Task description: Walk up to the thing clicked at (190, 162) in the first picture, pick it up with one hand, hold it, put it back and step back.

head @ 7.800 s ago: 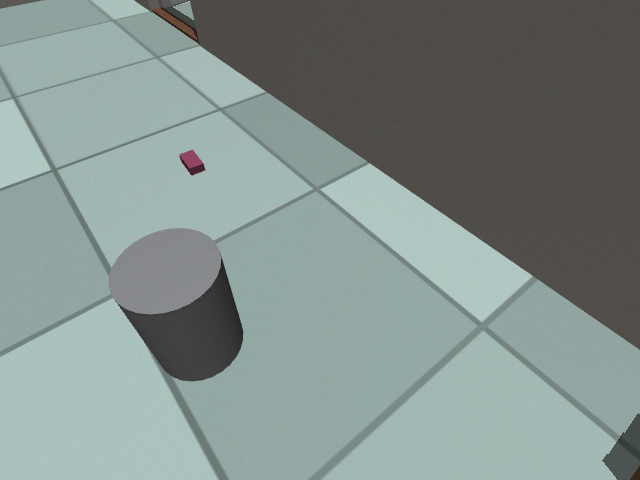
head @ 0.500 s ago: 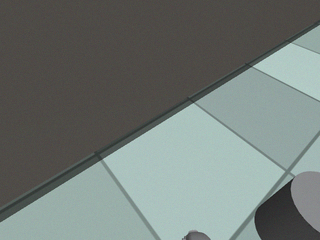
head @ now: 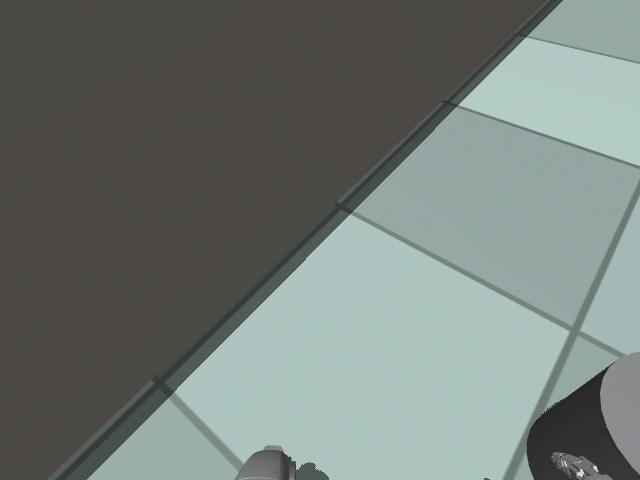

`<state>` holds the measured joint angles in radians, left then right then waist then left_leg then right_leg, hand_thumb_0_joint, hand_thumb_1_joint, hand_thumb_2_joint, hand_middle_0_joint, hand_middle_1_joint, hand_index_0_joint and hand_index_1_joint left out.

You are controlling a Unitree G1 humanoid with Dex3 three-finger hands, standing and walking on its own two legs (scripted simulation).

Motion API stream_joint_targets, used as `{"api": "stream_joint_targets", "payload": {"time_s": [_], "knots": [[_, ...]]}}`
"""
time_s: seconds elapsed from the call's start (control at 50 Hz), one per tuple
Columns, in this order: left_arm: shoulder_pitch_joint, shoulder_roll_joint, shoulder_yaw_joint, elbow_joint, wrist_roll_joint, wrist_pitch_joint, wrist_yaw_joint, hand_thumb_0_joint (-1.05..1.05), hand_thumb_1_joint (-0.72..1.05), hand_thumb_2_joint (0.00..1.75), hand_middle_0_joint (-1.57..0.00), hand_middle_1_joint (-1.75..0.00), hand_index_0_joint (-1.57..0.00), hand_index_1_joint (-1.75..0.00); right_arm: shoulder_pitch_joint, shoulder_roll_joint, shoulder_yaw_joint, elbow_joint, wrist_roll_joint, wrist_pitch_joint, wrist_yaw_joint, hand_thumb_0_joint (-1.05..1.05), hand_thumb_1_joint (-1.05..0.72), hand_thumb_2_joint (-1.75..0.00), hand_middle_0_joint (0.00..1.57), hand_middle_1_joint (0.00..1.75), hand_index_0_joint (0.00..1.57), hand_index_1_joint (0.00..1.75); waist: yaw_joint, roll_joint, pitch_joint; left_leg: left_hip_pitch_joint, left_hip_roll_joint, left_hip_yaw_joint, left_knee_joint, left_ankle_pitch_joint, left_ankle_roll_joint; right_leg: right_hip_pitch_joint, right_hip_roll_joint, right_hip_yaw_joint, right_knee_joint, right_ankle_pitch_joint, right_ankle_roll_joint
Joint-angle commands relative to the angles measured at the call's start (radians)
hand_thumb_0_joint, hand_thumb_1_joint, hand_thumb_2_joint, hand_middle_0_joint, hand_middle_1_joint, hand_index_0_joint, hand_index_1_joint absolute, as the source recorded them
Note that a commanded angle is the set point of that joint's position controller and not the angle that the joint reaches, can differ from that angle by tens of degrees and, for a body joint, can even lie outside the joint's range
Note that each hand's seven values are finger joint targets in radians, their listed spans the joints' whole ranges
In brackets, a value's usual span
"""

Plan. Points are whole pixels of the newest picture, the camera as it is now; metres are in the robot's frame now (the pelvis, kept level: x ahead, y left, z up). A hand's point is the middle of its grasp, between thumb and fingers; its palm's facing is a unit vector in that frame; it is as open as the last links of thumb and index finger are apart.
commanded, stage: walk up
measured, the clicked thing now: out of the picture +0.80 -1.53 -0.75
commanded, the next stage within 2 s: none
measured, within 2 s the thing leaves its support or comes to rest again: neither
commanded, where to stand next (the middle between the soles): +0.16 +0.04 m, yaw -16 degrees
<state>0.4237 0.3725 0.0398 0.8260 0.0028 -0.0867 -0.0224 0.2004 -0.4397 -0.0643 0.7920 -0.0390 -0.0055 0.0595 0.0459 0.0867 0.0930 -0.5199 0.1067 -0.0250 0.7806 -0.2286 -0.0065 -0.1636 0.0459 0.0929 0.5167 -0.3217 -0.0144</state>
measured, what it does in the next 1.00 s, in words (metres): walks ahead, turning right: left foot, then right foot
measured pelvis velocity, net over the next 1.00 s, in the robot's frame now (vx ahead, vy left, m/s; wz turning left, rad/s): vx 0.08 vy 0.06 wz -0.27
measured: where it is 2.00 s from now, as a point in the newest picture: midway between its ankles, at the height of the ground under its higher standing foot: outside the picture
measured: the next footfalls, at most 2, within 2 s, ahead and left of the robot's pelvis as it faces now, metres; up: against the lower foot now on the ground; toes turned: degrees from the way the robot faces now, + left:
left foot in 0.08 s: +0.19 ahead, +0.17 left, +0.00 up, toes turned +1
right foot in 0.52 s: +0.12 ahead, -0.09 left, +0.00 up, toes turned -14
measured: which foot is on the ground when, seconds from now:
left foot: up 0.00-0.06, down 0.08-0.56, up 0.58-0.82, down 0.84-1.00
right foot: down 0.00-0.12, up 0.14-0.50, down 0.52-1.00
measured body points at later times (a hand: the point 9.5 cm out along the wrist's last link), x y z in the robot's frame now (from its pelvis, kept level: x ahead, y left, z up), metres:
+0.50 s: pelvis +0.11 +0.06 -0.02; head +0.16 +0.05 +0.43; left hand +0.26 +0.36 -0.12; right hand +0.12 -0.26 -0.13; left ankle +0.15 +0.17 -0.73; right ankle +0.13 -0.06 -0.72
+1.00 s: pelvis +0.08 +0.06 -0.01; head +0.09 +0.07 +0.44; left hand +0.26 +0.33 -0.13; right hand +0.06 -0.26 -0.12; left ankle +0.11 +0.19 -0.73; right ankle +0.10 -0.06 -0.71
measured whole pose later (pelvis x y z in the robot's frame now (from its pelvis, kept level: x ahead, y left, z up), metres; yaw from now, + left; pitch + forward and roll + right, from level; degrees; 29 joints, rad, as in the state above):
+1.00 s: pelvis +0.08 +0.06 -0.01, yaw -15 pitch -3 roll +0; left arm 0.20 0.39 0.04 0.90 0.01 0.03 -0.02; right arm 0.26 -0.38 -0.01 0.94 -0.04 -0.03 -0.01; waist 0.00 -0.04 0.06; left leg -0.22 0.05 0.02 0.63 -0.36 -0.01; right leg -0.39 0.04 0.05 0.80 -0.45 -0.02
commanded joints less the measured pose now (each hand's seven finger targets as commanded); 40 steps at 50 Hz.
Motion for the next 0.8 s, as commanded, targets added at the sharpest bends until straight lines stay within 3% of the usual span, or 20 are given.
{"api": "stream_joint_targets", "payload": {"time_s": [0.0,0.04,0.06,0.08,0.1,0.12,0.14,0.18,0.22,0.32,0.38,0.44,0.48,0.5,0.52,0.54,0.56,0.64,0.74,0.78], "knots": [[0.009,0.311,0.089,-0.096,-0.001,-0.018,0.027,0.00,0.90,0.90,-0.20,-0.30,-0.20,-0.30,-0.080,-0.139,-0.063,-0.117,-0.003,-0.057,-0.004,0.00,-0.90,-0.90,0.20,0.30,0.20,0.30,-0.009,-0.214,-0.037,0.112,-0.023,0.024,-0.119,0.021,0.010,-0.071,-0.241,0.184,-0.062,0.350,-0.185],[-0.051,0.294,0.074,-0.119,0.001,-0.010,0.038,0.00,0.90,0.90,-0.20,-0.30,-0.20,-0.30,0.050,-0.149,-0.073,-0.077,-0.001,-0.061,-0.013,0.00,-0.90,-0.90,0.20,0.30,0.20,0.30,-0.088,-0.176,-0.077,0.347,-0.040,0.028,-0.206,0.112,0.040,-0.197,-0.212,0.157,0.066,0.372,-0.132],[-0.038,0.248,0.057,-0.124,0.001,-0.008,0.042,0.00,0.90,0.90,-0.20,-0.30,-0.20,-0.30,0.133,-0.188,-0.086,-0.054,-0.004,-0.066,-0.020,0.00,-0.90,-0.90,0.20,0.30,0.20,0.30,-0.129,-0.083,-0.120,0.471,-0.042,0.010,-0.233,0.094,0.063,-0.245,-0.142,0.094,0.225,0.347,-0.092],[0.009,0.191,0.039,-0.132,-0.005,-0.008,0.045,0.00,0.90,0.90,-0.20,-0.30,-0.20,-0.30,0.199,-0.254,-0.105,-0.049,-0.010,-0.072,-0.028,0.00,-0.90,-0.90,0.20,0.30,0.20,0.30,-0.155,0.117,-0.175,0.561,0.122,-0.195,-0.357,0.076,0.110,-0.331,-0.030,0.007,0.473,0.219,-0.047],[0.081,0.152,0.026,-0.112,-0.009,0.000,0.051,0.00,0.90,0.90,-0.20,-0.30,-0.20,-0.30,0.173,-0.268,-0.104,-0.069,0.001,-0.070,-0.035,0.00,-0.90,-0.90,0.20,0.30,0.20,0.30,-0.095,0.176,-0.167,0.599,0.305,-0.453,-0.423,0.158,0.152,-0.456,0.055,-0.023,0.583,-0.207,-0.012],[0.097,0.243,0.052,-0.074,-0.004,0.014,0.063,0.00,0.90,0.90,-0.20,-0.30,-0.20,-0.30,0.140,-0.300,-0.115,-0.070,0.033,-0.060,-0.035,0.00,-0.90,-0.90,0.20,0.30,0.20,0.30,-0.090,0.113,-0.192,0.558,0.380,-0.540,-0.439,0.081,0.246,-0.429,0.002,0.001,0.704,-0.253,-0.020],[0.076,0.271,0.052,-0.057,0.002,0.019,0.067,0.00,0.90,0.90,-0.20,-0.30,-0.20,-0.30,0.109,-0.279,-0.112,-0.072,0.041,-0.057,-0.034,0.00,-0.90,-0.90,0.20,0.30,0.20,0.30,-0.077,0.085,-0.131,0.456,0.371,-0.518,-0.456,0.042,0.275,-0.418,-0.032,0.007,0.748,-0.225,-0.021],[0.044,0.267,0.058,-0.041,-0.008,0.022,0.055,0.00,0.90,0.90,-0.20,-0.30,-0.20,-0.30,0.061,-0.211,-0.078,-0.088,0.030,-0.058,-0.040,0.00,-0.90,-0.90,0.20,0.30,0.20,0.30,-0.061,0.065,-0.056,0.344,0.230,-0.241,-0.442,0.235,0.194,-0.358,-0.064,0.026,0.683,-0.139,-0.023],[0.053,0.229,0.056,-0.034,-0.015,0.033,0.039,0.00,0.90,0.90,-0.20,-0.30,-0.20,-0.30,0.056,-0.203,-0.064,-0.078,0.033,-0.068,-0.049,0.00,-0.90,-0.90,0.20,0.30,0.20,0.30,-0.043,0.090,-0.059,0.317,0.171,-0.087,-0.393,0.402,0.177,-0.323,-0.061,-0.004,0.626,-0.077,-0.020],[-0.053,0.195,0.047,-0.066,-0.010,0.053,0.030,0.00,0.90,0.90,-0.20,-0.30,-0.20,-0.30,0.097,-0.206,-0.053,-0.073,0.031,-0.063,-0.061,0.00,-0.90,-0.90,0.20,0.30,0.20,0.30,-0.066,0.077,-0.082,0.394,0.191,-0.007,-0.328,0.610,0.213,-0.327,-0.055,-0.024,0.416,-0.040,0.003],[-0.092,0.207,0.053,-0.076,-0.006,0.060,0.031,0.00,0.90,0.90,-0.20,-0.30,-0.20,-0.30,0.076,-0.212,-0.053,-0.088,0.031,-0.047,-0.063,0.00,-0.90,-0.90,0.20,0.30,0.20,0.30,-0.066,0.078,-0.123,0.374,0.209,0.013,-0.256,0.678,0.213,-0.240,-0.062,-0.100,0.313,-0.021,-0.001],[-0.096,0.204,0.060,-0.070,0.002,0.072,0.028,0.00,0.90,0.90,-0.20,-0.30,-0.20,-0.30,0.056,-0.218,-0.054,-0.095,0.035,-0.029,-0.064,0.00,-0.90,-0.90,0.20,0.30,0.20,0.30,-0.056,0.067,-0.144,0.318,0.222,-0.001,-0.206,0.576,0.200,-0.157,-0.040,-0.127,0.248,-0.002,-0.016],[-0.082,0.212,0.067,-0.064,0.011,0.072,0.027,0.00,0.90,0.90,-0.20,-0.30,-0.20,-0.30,0.024,-0.217,-0.050,-0.095,0.042,-0.018,-0.064,0.00,-0.90,-0.90,0.20,0.30,0.20,0.30,-0.023,0.031,-0.153,0.255,0.199,0.012,-0.134,0.383,0.158,-0.073,-0.034,-0.118,0.116,0.085,-0.045],[-0.071,0.243,0.079,-0.056,0.017,0.068,0.028,0.00,0.90,0.90,-0.20,-0.30,-0.20,-0.30,0.014,-0.190,-0.043,-0.097,0.046,-0.014,-0.064,0.00,-0.90,-0.90,0.20,0.30,0.20,0.30,-0.007,-0.015,-0.155,0.181,0.177,0.015,-0.078,0.245,0.121,-0.012,-0.065,-0.044,0.075,0.152,-0.073],[-0.079,0.316,0.098,-0.068,0.026,0.061,0.031,0.00,0.90,0.90,-0.20,-0.30,-0.20,-0.30,0.034,-0.151,-0.032,-0.102,0.050,-0.010,-0.065,0.00,-0.90,-0.90,0.20,0.30,0.20,0.30,-0.011,-0.230,-0.157,0.073,0.074,0.088,0.096,0.038,0.064,0.020,-0.223,0.222,-0.004,0.260,-0.136],[-0.139,0.330,0.094,-0.093,0.023,0.054,0.031,0.00,0.90,0.90,-0.20,-0.30,-0.20,-0.30,0.025,-0.113,-0.015,-0.102,0.051,-0.002,-0.071,0.00,-0.90,-0.90,0.20,0.30,0.20,0.30,-0.029,-0.317,-0.107,-0.028,-0.076,0.109,0.229,-0.384,0.023,-0.002,-0.377,0.441,-0.089,0.372,-0.255],[-0.161,0.347,0.092,-0.095,0.016,0.057,0.036,0.00,0.90,0.90,-0.20,-0.30,-0.20,-0.30,0.012,-0.159,-0.032,-0.083,0.042,0.008,-0.089,0.00,-0.90,-0.90,0.20,0.30,0.20,0.30,-0.012,-0.296,-0.109,0.037,-0.048,0.030,0.290,-0.476,0.019,-0.091,-0.419,0.468,-0.086,0.386,-0.328],[-0.232,0.277,0.072,-0.098,0.018,0.065,0.045,0.00,0.90,0.90,-0.20,-0.30,-0.20,-0.30,0.058,-0.162,-0.030,-0.004,0.054,0.002,-0.081,0.00,-0.90,-0.90,0.20,0.30,0.20,0.30,-0.051,-0.264,-0.117,0.066,-0.059,0.026,0.271,-0.302,0.015,-0.099,-0.256,0.237,-0.030,0.408,-0.221],[-0.186,0.263,0.075,-0.082,0.030,0.077,0.037,0.00,0.90,0.90,-0.20,-0.30,-0.20,-0.30,0.032,-0.158,-0.019,0.026,0.037,-0.018,-0.085,0.00,-0.90,-0.90,0.20,0.30,0.20,0.30,0.001,-0.266,-0.175,0.069,-0.082,0.046,0.051,-0.315,0.008,0.022,-0.210,0.234,-0.026,0.251,-0.214],[-0.219,0.270,0.078,-0.083,0.027,0.084,0.029,0.00,0.90,0.90,-0.20,-0.30,-0.20,-0.30,0.071,-0.147,-0.016,0.054,0.033,-0.031,-0.087,0.00,-0.90,-0.90,0.20,0.30,0.20,0.30,-0.018,-0.275,-0.172,0.164,-0.102,0.070,-0.089,-0.277,0.008,-0.034,-0.202,0.216,-0.013,0.164,-0.203]]}}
